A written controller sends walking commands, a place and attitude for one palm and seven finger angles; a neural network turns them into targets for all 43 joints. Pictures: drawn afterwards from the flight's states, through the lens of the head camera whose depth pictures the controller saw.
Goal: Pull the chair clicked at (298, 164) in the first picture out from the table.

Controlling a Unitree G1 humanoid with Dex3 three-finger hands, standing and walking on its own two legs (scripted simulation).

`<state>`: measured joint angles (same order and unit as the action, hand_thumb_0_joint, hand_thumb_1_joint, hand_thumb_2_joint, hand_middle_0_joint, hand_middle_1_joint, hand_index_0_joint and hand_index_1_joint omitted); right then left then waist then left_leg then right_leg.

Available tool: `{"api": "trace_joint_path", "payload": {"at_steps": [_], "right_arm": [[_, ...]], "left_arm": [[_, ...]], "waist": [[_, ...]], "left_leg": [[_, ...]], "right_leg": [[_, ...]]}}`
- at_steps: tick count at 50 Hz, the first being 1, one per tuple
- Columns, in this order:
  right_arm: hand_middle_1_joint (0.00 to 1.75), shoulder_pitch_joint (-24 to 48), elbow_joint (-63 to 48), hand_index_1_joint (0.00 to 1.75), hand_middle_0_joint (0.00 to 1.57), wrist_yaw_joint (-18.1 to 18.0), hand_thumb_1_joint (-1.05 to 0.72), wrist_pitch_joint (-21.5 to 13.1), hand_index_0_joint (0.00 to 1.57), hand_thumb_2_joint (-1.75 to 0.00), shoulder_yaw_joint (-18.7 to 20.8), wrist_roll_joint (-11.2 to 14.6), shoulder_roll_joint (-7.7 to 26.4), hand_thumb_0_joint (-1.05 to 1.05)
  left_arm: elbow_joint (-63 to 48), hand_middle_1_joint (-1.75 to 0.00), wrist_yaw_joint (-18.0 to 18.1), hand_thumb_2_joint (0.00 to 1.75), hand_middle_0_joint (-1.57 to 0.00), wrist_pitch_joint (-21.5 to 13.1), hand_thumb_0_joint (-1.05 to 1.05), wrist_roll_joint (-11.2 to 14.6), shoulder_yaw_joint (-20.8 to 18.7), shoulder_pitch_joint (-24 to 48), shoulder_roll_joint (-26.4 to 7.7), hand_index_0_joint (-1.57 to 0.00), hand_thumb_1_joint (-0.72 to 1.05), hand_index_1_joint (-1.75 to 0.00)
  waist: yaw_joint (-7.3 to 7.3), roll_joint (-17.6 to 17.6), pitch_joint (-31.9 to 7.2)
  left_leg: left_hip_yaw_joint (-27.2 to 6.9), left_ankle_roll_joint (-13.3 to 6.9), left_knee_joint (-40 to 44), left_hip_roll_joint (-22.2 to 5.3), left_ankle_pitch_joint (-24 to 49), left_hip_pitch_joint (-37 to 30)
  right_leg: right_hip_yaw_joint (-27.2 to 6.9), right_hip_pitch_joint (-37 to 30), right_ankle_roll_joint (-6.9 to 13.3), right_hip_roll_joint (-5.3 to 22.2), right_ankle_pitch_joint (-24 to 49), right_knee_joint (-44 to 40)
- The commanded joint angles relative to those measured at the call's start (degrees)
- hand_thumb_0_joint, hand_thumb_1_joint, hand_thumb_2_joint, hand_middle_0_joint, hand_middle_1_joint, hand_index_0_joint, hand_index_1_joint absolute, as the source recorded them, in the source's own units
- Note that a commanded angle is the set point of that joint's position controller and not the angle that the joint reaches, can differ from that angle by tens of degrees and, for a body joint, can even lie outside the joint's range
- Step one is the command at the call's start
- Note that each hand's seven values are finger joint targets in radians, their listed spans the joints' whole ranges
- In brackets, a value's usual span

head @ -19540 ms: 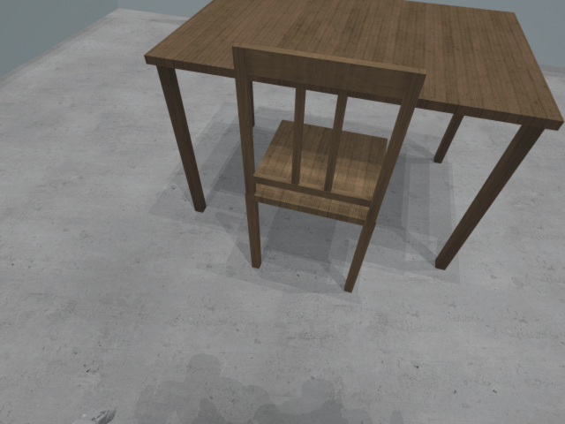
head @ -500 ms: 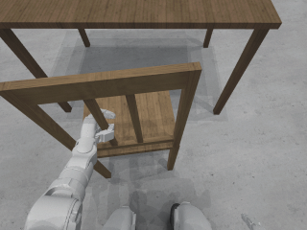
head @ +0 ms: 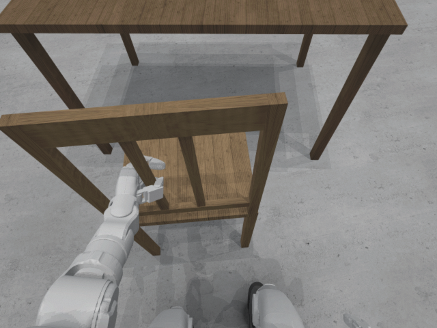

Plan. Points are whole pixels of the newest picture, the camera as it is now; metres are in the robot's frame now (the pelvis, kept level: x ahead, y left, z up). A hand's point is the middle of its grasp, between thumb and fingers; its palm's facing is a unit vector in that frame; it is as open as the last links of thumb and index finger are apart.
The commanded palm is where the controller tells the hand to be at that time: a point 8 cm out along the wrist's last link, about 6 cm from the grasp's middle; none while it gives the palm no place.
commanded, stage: step backward, pulling the chair out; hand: left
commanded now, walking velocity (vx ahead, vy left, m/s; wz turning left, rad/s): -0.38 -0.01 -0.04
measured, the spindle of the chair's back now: (149, 180) +0.40 +0.16 -0.06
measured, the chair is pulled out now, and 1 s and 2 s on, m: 0.27 0.35 0.39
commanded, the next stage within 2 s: none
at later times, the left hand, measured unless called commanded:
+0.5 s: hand (155, 203) +0.34 +0.14 -0.05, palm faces +0.04 -0.98 -0.20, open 5.6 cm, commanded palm +0.35 +0.19 -0.04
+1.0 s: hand (152, 221) +0.31 +0.14 -0.05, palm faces +0.07 -0.97 -0.21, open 5.6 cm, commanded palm +0.31 +0.19 -0.05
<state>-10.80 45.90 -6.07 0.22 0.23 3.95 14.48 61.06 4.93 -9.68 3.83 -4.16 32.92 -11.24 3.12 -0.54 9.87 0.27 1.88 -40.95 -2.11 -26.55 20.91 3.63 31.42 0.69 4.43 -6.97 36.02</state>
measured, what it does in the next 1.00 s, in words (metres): shifts its weight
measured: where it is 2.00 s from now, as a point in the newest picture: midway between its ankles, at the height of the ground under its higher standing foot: outside the picture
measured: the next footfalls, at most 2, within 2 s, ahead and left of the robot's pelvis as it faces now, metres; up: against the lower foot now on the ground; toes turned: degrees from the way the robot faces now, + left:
right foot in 1.58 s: +0.04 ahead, -0.13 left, +0.00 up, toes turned -7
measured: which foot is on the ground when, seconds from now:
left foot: down 0.00-1.00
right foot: down 0.00-1.00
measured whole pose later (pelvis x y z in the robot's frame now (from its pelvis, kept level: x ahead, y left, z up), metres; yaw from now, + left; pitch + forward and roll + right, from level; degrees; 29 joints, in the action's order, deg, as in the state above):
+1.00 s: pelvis -0.07 -0.01 +0.00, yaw +0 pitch +2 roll +2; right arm -12.5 45.0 -6.1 0.2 0.5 4.0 14.2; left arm 60.8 5.1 -8.8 4.4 -4.1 31.9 -12.3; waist 2.6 -0.8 9.9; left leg 1.2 3.4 -39.9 -3.7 -23.2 20.8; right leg 2.5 30.0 1.0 3.1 -8.9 37.1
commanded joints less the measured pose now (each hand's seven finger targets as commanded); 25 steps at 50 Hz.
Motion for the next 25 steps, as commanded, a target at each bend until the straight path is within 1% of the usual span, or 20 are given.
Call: {"api": "trace_joint_path", "payload": {"at_steps": [1, 2, 3, 4, 5, 6, 7, 8, 9, 10, 12, 13, 15, 16, 18, 19, 20, 23, 24, 25], "right_arm": [[0.3, -5.31, -4.36, 0.3, 0.2, -1.28, -0.9, -2.4, 0.2, -0.9, 1.99, -0.4, 8.28, 0.0], [0.3, -4.35, -5.43, 0.3, 0.2, -1.43, -0.9, -2.47, 0.2, -0.9, 1.99, -0.56, 8.6, 0.0], [0.3, -3.02, -5.92, 0.3, 0.2, -1.58, -0.9, -2.09, 0.2, -0.9, 2.12, -0.9, 9.46, 0.0], [0.3, -2.68, -6.65, 0.3, 0.2, -1.3, -0.9, -1.68, 0.2, -0.9, 2.04, -0.91, 8.89, 0.0], [0.3, -2.63, -7.28, 0.3, 0.2, -0.92, -0.9, -1.38, 0.2, -0.9, 2.04, -0.79, 8.35, 0.0], [0.3, -3.16, -7.38, 0.3, 0.2, -0.85, -0.9, -1.3, 0.2, -0.9, 2.27, -0.62, 8.51, 0.0], [0.3, -4.35, -7.15, 0.3, 0.2, -0.9, -0.9, -1.43, 0.2, -0.9, 2.69, -0.4, 8.75, 0.0], [0.3, -5.8, -6.75, 0.3, 0.2, -1.11, -0.9, -1.51, 0.2, -0.9, 2.94, -0.29, 8.79, 0.0], [0.3, -6.89, -5.9, 0.3, 0.2, -0.94, -0.9, -1.5, 0.2, -0.9, 3.19, -0.53, 8.59, 0.0], [0.3, -7.62, -4.84, 0.3, 0.2, -0.78, -0.9, -1.34, 0.2, -0.9, 3.35, -0.66, 8.49, 0.0], [0.3, -6.16, -4.17, 0.3, 0.2, -1.1, -0.9, -1.27, 0.2, -0.9, 3.59, -0.57, 9.19, 0.0], [0.3, -6.27, -3.82, 0.3, 0.2, -1.24, -0.9, -1.1, 0.2, -0.9, 3.64, -0.35, 9.46, 0.0], [0.3, -5.25, -4.13, 0.3, 0.2, -1.17, -0.9, -1.01, 0.2, -0.9, 3.12, -0.21, 8.72, 0.0], [0.3, -4.8, -4.42, 0.3, 0.2, -1.29, -0.9, -0.98, 0.2, -0.9, 3.1, -0.24, 8.73, 0.0], [0.3, -4.11, -4.81, 0.3, 0.2, -1.43, -0.9, -0.71, 0.2, -0.9, 3.29, -0.46, 9.32, 0.0], [0.3, -3.56, -5.39, 0.3, 0.2, -1.33, -0.9, -0.44, 0.2, -0.9, 3.19, -0.55, 9.2, 0.0], [0.3, -3.02, -6.13, 0.3, 0.2, -1.22, -0.9, -0.29, 0.2, -0.9, 3.01, -0.54, 8.82, 0.0], [0.3, -2.78, -7.26, 0.3, 0.2, -1.11, -0.9, -0.53, 0.2, -0.9, 3.08, -0.58, 8.87, 0.0], [0.3, -2.88, -7.41, 0.3, 0.2, -0.93, -0.9, -0.62, 0.2, -0.9, 3.03, -0.53, 8.44, 0.0], [0.3, -3.21, -7.52, 0.3, 0.2, -0.9, -0.9, -0.83, 0.2, -0.9, 3.06, -0.37, 8.3, 0.0]], "left_arm": [[-10.64, -1.45, 0.61, 0.9, -0.5, -3.19, 0.0, -0.5, -1.3, 19.58, -13.29, -0.5, 0.9, -1.45], [-12.28, -1.45, 0.6, 0.9, -0.5, -3.81, 0.0, -0.5, -0.67, 19.97, -12.43, -0.5, 0.9, -1.45], [-12.83, -1.45, 0.91, 0.9, -0.5, -3.91, 0.0, -0.44, -0.87, 20.59, -12.28, -0.5, 0.9, -1.45], [-13.0, -1.45, 1.14, 0.9, -0.5, -3.8, 0.0, -0.69, -0.42, 20.78, -11.13, -0.5, 0.9, -1.45], [-13.96, -1.45, 1.11, 0.9, -0.5, -3.8, 0.0, -0.79, 0.25, 21.52, -10.09, -0.5, 0.9, -1.45], [-15.57, -1.45, 0.97, 0.9, -0.5, -3.92, 0.0, -0.78, 0.26, 22.76, -9.97, -0.5, 0.9, -1.45], [-15.08, -1.45, 0.79, 0.9, -0.5, -3.97, 0.0, -0.78, 0.1, 22.52, -9.94, -0.5, 0.9, -1.45], [-14.02, -1.45, 0.8, 0.9, -0.5, -3.66, 0.0, -0.45, -0.56, 22.31, -10.93, -0.5, 0.9, -1.45], [-13.45, -1.45, 0.75, 0.9, -0.5, -4.03, 0.0, -1.12, 0.59, 21.76, -10.29, -0.5, 0.9, -1.45], [-12.1, -1.45, 0.63, 0.9, -0.5, -3.96, 0.0, -1.29, 1.6, 21.55, -9.83, -0.5, 0.9, -1.45], [-11.76, -1.45, 1.19, 0.9, -0.5, -3.43, 0.0, -1.0, -0.45, 21.13, -13.26, -0.5, 0.9, -1.45], [-10.3, -1.45, 1.23, 0.9, -0.5, -2.97, 0.0, -0.72, -1.24, 19.44, -14.21, -0.5, 0.9, -1.45], [-11.13, -1.45, 1.08, 0.9, -0.5, -3.06, 0.0, -0.57, -0.79, 20.35, -13.71, -0.5, 0.9, -1.45], [-11.52, -1.45, 1.13, 0.9, -0.5, -3.22, 0.0, -0.6, -0.82, 21.11, -13.54, -0.5, 0.9, -1.45], [-11.05, -1.45, 1.33, 0.9, -0.5, -3.34, 0.0, -0.48, -1.38, 20.68, -13.62, -0.5, 0.9, -1.45], [-11.1, -1.45, 1.34, 0.9, -0.5, -3.46, 0.0, -0.74, -1.43, 20.39, -13.33, -0.5, 0.9, -1.45], [-11.5, -1.45, 1.29, 0.9, -0.5, -3.64, 0.0, -0.74, -0.79, 20.86, -12.34, -0.5, 0.9, -1.45], [-12.17, -1.45, 1.46, 0.9, -0.5, -4.22, 0.0, -1.04, -1.76, 21.04, -13.08, -0.5, 0.9, -1.45], [-12.65, -1.45, 1.35, 0.9, -0.5, -4.43, 0.0, -1.26, -1.13, 20.74, -12.54, -0.5, 0.9, -1.45], [-13.0, -1.45, 1.36, 0.9, -0.5, -4.59, 0.0, -1.19, -0.9, 21.16, -12.47, -0.5, 0.9, -1.45]], "waist": [[-2.37, 5.35, -25.33], [-2.69, -2.08, -25.11], [-2.99, -11.91, -23.79], [-3.29, -15.87, -22.73], [-3.53, -14.67, -22.27], [-3.34, -12.39, -22.97], [-3.02, -7.88, -24.64], [-2.25, -1.25, -26.2], [-1.12, 2.1, -26.75], [-0.34, 4.33, -26.49], [-0.54, 4.85, -30.63], [-0.65, 4.74, -30.52], [-1.07, 2.1, -30.34], [-1.29, 1.15, -30.23], [-1.84, -3.26, -28.1], [-2.14, -6.33, -27.7], [-2.41, -7.62, -26.76], [-2.76, -8.27, -25.19], [-2.69, -8.57, -25.33], [-2.56, -6.07, -25.53]], "left_leg": [[-3.26, -2.84, 13.41, -4.67, 2.73, -7.34], [-5.77, -4.12, 15.94, -7.4, 5.32, -4.92], [-8.27, -6.05, 18.53, -11.91, 8.71, -1.18], [-9.75, -7.23, 19.62, -14.95, 12.66, 3.5], [-9.25, -7.5, 18.8, -16.11, 15.31, 5.13], [-7.84, -7.05, 15.44, -15.68, 21.76, 1.79], [-6.8, -5.86, 11.05, -14.56, 28.19, -2.45], [-6.37, -4.2, 7.08, -13.07, 31.62, -5.12], [-4.36, -1.78, 3.8, -10.47, 31.77, -7.52], [-3.21, 0.06, 2.1, -8.29, 26.44, -7.74], [-2.01, 0.94, 1.15, -6.37, 22.05, -8.97], [-2.0, 0.82, 1.49, -6.27, 21.19, -9.89], [-2.42, -0.09, 5.46, -7.28, 20.62, -9.58], [-3.25, -0.68, 7.36, -8.25, 21.39, -9.19], [-5.39, -2.43, 11.43, -10.68, 21.19, -7.03], [-6.39, -3.38, 12.97, -12.09, 20.57, -4.48], [-6.86, -4.03, 13.72, -13.1, 19.69, -1.79], [-6.86, -4.65, 13.92, -13.44, 15.3, 1.97], [-5.84, -4.45, 12.96, -12.86, 13.34, 2.21], [-4.91, -3.92, 11.13, -11.76, 10.93, 1.78]], "right_leg": [[-9.33, -13.78, -0.17, 8.7, -10.47, -11.61], [-6.92, -14.48, -1.28, 5.65, -10.33, -6.64], [-4.56, -15.79, -1.78, 2.73, -10.71, 1.49], [-3.1, -18.2, -1.56, 0.53, -10.21, 8.95], [-2.61, -19.82, -1.32, 0.07, -11.43, 10.27], [-2.87, -20.1, -1.02, 0.25, -7.94, 7.95], [-3.49, -21.21, -0.62, 0.81, 0.31, 3.85], [-5.55, -22.73, 0.02, 2.34, 11.94, 0.28], [-9.55, -22.18, 1.83, 6.07, 23.69, -3.51], [-11.83, -20.9, 3.54, 9.68, 27.67, -4.76], [-13.28, -22.24, 4.48, 12.36, 31.48, -5.23], [-12.72, -21.59, 4.19, 12.28, 31.12, -5.62], [-11.29, -21.24, 2.37, 11.15, 25.9, -5.51], [-10.22, -20.63, 1.34, 9.73, 21.13, -5.2], [-7.91, -19.29, -0.32, 6.16, 10.42, -3.3], [-6.83, -19.97, -0.75, 4.38, 5.69, -0.53], [-6.09, -20.45, -0.78, 3.38, 2.21, 1.84], [-5.73, -20.44, -0.22, 2.2, -3.11, 3.61], [-6.1, -20.3, 0.08, 2.5, -3.24, 3.19], [-7.44, -19.36, 0.57, 3.34, -3.11, 1.69]]}}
